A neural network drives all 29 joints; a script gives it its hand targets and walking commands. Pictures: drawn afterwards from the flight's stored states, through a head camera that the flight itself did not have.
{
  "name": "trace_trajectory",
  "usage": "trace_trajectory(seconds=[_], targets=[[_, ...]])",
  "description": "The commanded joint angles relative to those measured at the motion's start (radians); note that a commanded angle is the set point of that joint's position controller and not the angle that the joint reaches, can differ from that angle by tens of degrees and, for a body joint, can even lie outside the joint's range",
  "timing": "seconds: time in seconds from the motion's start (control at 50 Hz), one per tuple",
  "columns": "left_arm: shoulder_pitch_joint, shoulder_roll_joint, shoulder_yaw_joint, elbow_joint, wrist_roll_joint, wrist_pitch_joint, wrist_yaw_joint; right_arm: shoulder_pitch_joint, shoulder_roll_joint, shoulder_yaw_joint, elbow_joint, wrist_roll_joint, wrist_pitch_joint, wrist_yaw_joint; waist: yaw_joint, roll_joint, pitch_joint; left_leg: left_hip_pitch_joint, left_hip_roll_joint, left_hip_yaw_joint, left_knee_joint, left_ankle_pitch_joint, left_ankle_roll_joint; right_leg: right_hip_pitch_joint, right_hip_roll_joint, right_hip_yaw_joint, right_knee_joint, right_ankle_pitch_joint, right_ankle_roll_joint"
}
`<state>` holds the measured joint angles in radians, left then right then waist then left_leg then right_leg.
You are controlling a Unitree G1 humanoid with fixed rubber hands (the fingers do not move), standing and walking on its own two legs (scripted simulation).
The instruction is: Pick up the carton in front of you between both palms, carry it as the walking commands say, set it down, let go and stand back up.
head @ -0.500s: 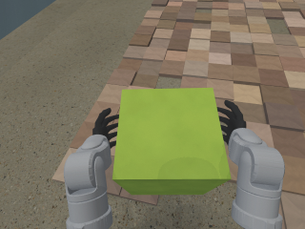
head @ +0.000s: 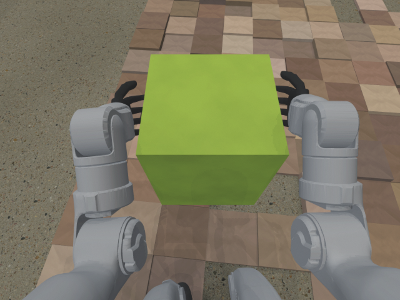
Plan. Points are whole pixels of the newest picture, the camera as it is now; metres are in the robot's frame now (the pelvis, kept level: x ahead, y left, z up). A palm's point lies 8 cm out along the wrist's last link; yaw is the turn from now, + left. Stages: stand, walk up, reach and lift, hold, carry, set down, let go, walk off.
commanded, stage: carry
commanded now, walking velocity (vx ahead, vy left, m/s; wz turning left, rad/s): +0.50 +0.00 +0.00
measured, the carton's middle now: (208, 139) +0.40 -0.02 +0.05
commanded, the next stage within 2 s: none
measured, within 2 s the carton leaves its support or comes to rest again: neither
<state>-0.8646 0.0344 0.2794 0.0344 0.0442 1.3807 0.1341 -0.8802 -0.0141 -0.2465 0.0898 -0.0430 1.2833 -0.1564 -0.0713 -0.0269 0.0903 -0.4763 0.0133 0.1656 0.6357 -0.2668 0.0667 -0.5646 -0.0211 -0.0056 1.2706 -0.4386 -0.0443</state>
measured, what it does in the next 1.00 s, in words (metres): climbs: right foot, then left foot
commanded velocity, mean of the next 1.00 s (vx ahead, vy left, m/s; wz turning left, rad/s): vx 0.50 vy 0.00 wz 0.00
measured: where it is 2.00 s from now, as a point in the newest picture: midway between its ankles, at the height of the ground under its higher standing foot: (204, 85)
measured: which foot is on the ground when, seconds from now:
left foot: down 0.00-0.22, up 0.24-0.56, down 0.58-1.00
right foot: up 0.00-0.18, down 0.20-0.60, up 0.62-1.00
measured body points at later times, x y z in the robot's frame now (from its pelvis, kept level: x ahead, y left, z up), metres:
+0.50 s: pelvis +0.36 -0.05 +0.03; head +0.46 -0.06 +0.47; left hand +0.71 +0.14 +0.14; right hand +0.76 -0.16 +0.14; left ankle +0.44 +0.09 -0.65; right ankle +0.29 -0.12 -0.72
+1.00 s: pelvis +0.70 -0.06 +0.03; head +0.68 -0.06 +0.48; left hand +1.02 +0.07 +0.16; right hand +1.01 -0.23 +0.16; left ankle +0.58 +0.06 -0.69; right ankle +0.82 -0.18 -0.69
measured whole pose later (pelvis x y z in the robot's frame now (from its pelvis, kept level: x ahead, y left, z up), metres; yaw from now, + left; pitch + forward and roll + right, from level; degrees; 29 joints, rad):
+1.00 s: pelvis +0.70 -0.06 +0.03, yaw -2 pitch +3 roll +2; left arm -0.38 -0.09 0.17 -0.25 0.12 1.30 0.08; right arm -0.43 0.10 -0.16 -0.17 -0.11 1.23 -0.11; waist -0.04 -0.03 -0.13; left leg -0.08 0.01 0.14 0.46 -0.44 -0.01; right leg -0.53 -0.09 -0.06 0.53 0.02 -0.01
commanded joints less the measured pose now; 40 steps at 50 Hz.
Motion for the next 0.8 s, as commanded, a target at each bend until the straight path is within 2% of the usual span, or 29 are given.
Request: trace_trajectory(seconds=[0.0, 0.04, 0.08, 0.12, 0.14, 0.16, 0.18, 0.2, 0.22, 0.24, 0.26, 0.28, 0.3, 0.32, 0.36, 0.42, 0.46, 0.5, 0.52, 0.54, 0.56, 0.58, 0.6, 0.62, 0.64, 0.66, 0.7, 0.74, 0.78], targets=[[-0.798, -1.024, -0.565, -0.143, -0.365, -0.082, -0.164, -0.804, 1.121, 0.611, -0.18, 0.512, 0.006, 0.244, -0.016, 0.117, -0.649, 0.694, 0.28, -0.413, -0.148, 0.331, 0.179, -0.246, -0.039, 0.033, -0.099, -0.002, -0.002], [-0.762, -1.0, -0.556, -0.145, -0.323, -0.086, -0.155, -0.791, 1.108, 0.618, -0.201, 0.503, 0.007, 0.24, -0.024, 0.134, -0.638, 0.678, 0.28, -0.361, -0.153, 0.385, 0.184, -0.239, -0.042, 0.011, -0.239, 0.037, 0.009], [-0.726, -0.973, -0.558, -0.153, -0.29, -0.088, -0.152, -0.763, 1.092, 0.634, -0.221, 0.491, 0.007, 0.239, -0.019, 0.155, -0.622, 0.641, 0.243, -0.279, -0.141, 0.453, 0.148, -0.159, -0.035, -0.008, -0.406, 0.183, 0.016], [-0.686, -0.949, -0.565, -0.163, -0.268, -0.087, -0.154, -0.723, 1.072, 0.647, -0.231, 0.473, 0.01, 0.239, -0.015, 0.158, -0.598, 0.606, 0.187, -0.19, -0.116, 0.494, 0.104, -0.045, 0.006, -0.067, -0.606, 0.281, 0.023], [-0.672, -0.942, -0.573, -0.166, -0.266, -0.085, -0.159, -0.702, 1.06, 0.655, -0.228, 0.464, 0.012, 0.24, -0.006, 0.156, -0.583, 0.562, 0.173, -0.151, -0.106, 0.527, 0.082, 0.048, 0.051, -0.134, -0.701, 0.276, 0.021], [-0.658, -0.941, -0.584, -0.159, -0.268, -0.082, -0.165, -0.687, 1.053, 0.662, -0.222, 0.459, 0.014, 0.242, 0.019, 0.146, -0.575, 0.529, 0.154, -0.114, -0.047, 0.6, 0.047, 0.167, 0.07, -0.162, -0.793, 0.382, 0.011], [-0.645, -0.944, -0.593, -0.146, -0.275, -0.079, -0.174, -0.674, 1.047, 0.671, -0.21, 0.454, 0.018, 0.245, 0.081, 0.124, -0.634, 0.428, 0.129, -0.055, 0.102, 0.646, 0.003, 0.409, 0.064, -0.189, -0.796, 0.421, -0.024], [-0.616, -0.944, -0.597, -0.131, -0.285, -0.077, -0.185, -0.68, 1.033, 0.676, -0.196, 0.45, 0.022, 0.249, 0.142, 0.056, -0.684, 0.236, 0.103, -0.075, 0.273, 0.419, -0.023, 0.643, -0.043, -0.061, -0.746, 0.425, -0.04], [-0.62, -0.906, -0.586, -0.105, -0.27, -0.082, -0.189, -0.672, 1.054, 0.663, -0.175, 0.444, 0.035, 0.258, 0.138, -0.292, -0.825, -0.059, -0.027, -0.102, 0.543, -0.068, -0.074, 0.921, -0.311, 0.44, -0.766, 0.654, -0.192], [-0.585, -0.93, -0.592, -0.102, -0.278, -0.077, -0.195, -0.667, 1.042, 0.654, -0.161, 0.43, 0.041, 0.262, 0.16, -0.336, -0.816, -0.223, -0.07, -0.159, 0.74, -0.282, -0.063, 1.012, -0.341, 0.55, -0.789, 0.755, -0.26], [-0.587, -0.963, -0.61, -0.136, -0.302, -0.074, -0.203, -0.65, 1.066, 0.654, -0.151, 0.419, 0.042, 0.265, 0.176, -0.251, -0.763, -0.335, -0.035, -0.201, 0.813, -0.286, -0.047, 1.031, -0.331, 0.477, -0.751, 0.835, -0.252], [-0.61, -1.003, -0.626, -0.18, -0.331, -0.074, -0.211, -0.63, 1.071, 0.639, -0.163, 0.407, 0.041, 0.263, 0.191, -0.139, -0.709, -0.402, -0.012, -0.202, 0.786, -0.253, -0.042, 1.016, -0.309, 0.406, -0.734, 0.896, -0.217], [-0.633, -1.035, -0.637, -0.233, -0.353, -0.075, -0.217, -0.597, 1.086, 0.628, -0.178, 0.388, 0.041, 0.258, 0.19, -0.103, -0.675, -0.434, 0.006, -0.194, 0.723, -0.218, -0.038, 0.994, -0.289, 0.359, -0.736, 0.932, -0.183], [-0.644, -1.062, -0.654, -0.284, -0.371, -0.077, -0.222, -0.561, 1.091, 0.62, -0.193, 0.361, 0.038, 0.249, 0.183, -0.095, -0.663, -0.433, 0.019, -0.192, 0.666, -0.192, -0.038, 0.983, -0.269, 0.323, -0.746, 0.939, -0.156], [-0.624, -1.099, -0.684, -0.376, -0.4, -0.078, -0.231, -0.466, 1.08, 0.609, -0.237, 0.306, 0.029, 0.23, 0.173, -0.108, -0.671, -0.426, 0.016, -0.174, 0.591, -0.175, -0.038, 1.001, -0.257, 0.28, -0.754, 0.993, -0.13], [-0.555, -1.087, -0.731, -0.49, -0.428, -0.075, -0.242, -0.326, 1.033, 0.607, -0.321, 0.22, 0.012, 0.2, 0.154, -0.077, -0.643, -0.385, 0.007, -0.131, 0.389, -0.171, -0.049, 0.935, -0.261, 0.221, -0.805, 0.952, -0.148], [-0.473, -1.061, -0.758, -0.513, -0.432, -0.067, -0.253, -0.245, 1.002, 0.619, -0.361, 0.182, 0.009, 0.188, 0.141, -0.1, -0.593, -0.273, -0.021, -0.076, 0.207, -0.057, -0.057, 0.824, -0.216, 0.122, -0.825, 0.977, -0.129], [-0.364, -1.035, -0.778, -0.494, -0.419, -0.064, -0.268, -0.151, 0.98, 0.651, -0.387, 0.165, 0.009, 0.188, 0.128, -0.135, -0.545, -0.108, -0.068, 0.013, -0.003, 0.1, -0.06, 0.73, -0.16, 0.007, -0.836, 1.05, -0.091], [-0.312, -1.027, -0.788, -0.477, -0.41, -0.064, -0.275, -0.114, 0.975, 0.673, -0.398, 0.168, 0.011, 0.195, 0.109, -0.147, -0.541, 0.021, -0.102, 0.059, -0.079, 0.157, -0.052, 0.675, -0.151, -0.029, -0.807, 1.144, -0.072], [-0.266, -1.024, -0.798, -0.463, -0.404, -0.065, -0.28, -0.082, 0.978, 0.695, -0.402, 0.176, 0.012, 0.207, 0.068, -0.143, -0.564, 0.195, -0.111, 0.082, -0.163, 0.256, -0.034, 0.609, -0.144, -0.077, -0.728, 1.19, -0.04], [-0.223, -1.018, -0.804, -0.453, -0.388, -0.066, -0.285, -0.046, 0.98, 0.713, -0.405, 0.196, 0.014, 0.221, 0.04, -0.152, -0.61, 0.399, -0.067, 0.044, -0.196, 0.306, -0.003, 0.518, -0.13, -0.108, -0.625, 1.081, -0.005], [-0.201, -1.005, -0.805, -0.446, -0.373, -0.066, -0.291, -0.031, 0.985, 0.735, -0.413, 0.218, 0.014, 0.236, 0.02, -0.071, -0.666, 0.636, 0.079, -0.17, -0.178, 0.284, 0.045, 0.32, -0.094, -0.096, -0.457, 0.786, 0.021], [-0.186, -1.016, -0.818, -0.465, -0.378, -0.06, -0.297, -0.017, 0.977, 0.755, -0.397, 0.224, 0.006, 0.247, 0.015, 0.253, -0.752, 0.873, 0.351, -0.632, -0.18, 0.47, 0.234, 0.008, 0.056, -0.059, -0.112, 0.171, 0.062], [-0.16, -1.015, -0.817, -0.456, -0.37, -0.058, -0.301, 0.026, 1.006, 0.758, -0.384, 0.247, 0.008, 0.256, 0.022, 0.284, -0.736, 0.876, 0.369, -0.71, -0.221, 0.552, 0.273, -0.096, 0.069, 0.026, 0.037, -0.067, 0.04], [-0.147, -1.029, -0.818, -0.459, -0.365, -0.065, -0.302, 0.023, 1.029, 0.784, -0.419, 0.273, 0.006, 0.267, 0.025, 0.203, -0.655, 0.824, 0.344, -0.615, -0.218, 0.624, 0.241, -0.152, 0.017, 0.066, 0.014, -0.049, 0.025], [-0.137, -1.043, -0.816, -0.469, -0.357, -0.074, -0.299, 0.007, 1.054, 0.807, -0.451, 0.298, 0.002, 0.278, 0.031, 0.095, -0.604, 0.768, 0.326, -0.551, -0.234, 0.595, 0.196, -0.164, -0.019, 0.067, -0.076, -0.001, 0.025], [-0.09, -1.043, -0.818, -0.48, -0.328, -0.092, -0.286, -0.011, 1.1, 0.845, -0.487, 0.355, -0.004, 0.301, 0.042, 0.079, -0.549, 0.663, 0.288, -0.442, -0.301, 0.506, 0.131, -0.099, -0.053, 0.048, -0.268, 0.076, 0.038], [-0.041, -1.046, -0.83, -0.486, -0.306, -0.107, -0.27, 0.01, 1.094, 0.863, -0.493, 0.388, -0.012, 0.319, 0.046, 0.104, -0.556, 0.643, 0.272, -0.376, -0.321, 0.495, 0.127, -0.055, -0.041, 0.017, -0.356, 0.131, 0.051], [0.013, -1.049, -0.835, -0.45, -0.289, -0.116, -0.26, 0.034, 1.062, 0.864, -0.473, 0.398, -0.014, 0.327, 0.046, 0.12, -0.529, 0.614, 0.256, -0.307, -0.342, 0.411, 0.132, -0.067, -0.05, 0.005, -0.462, 0.202, 0.062]])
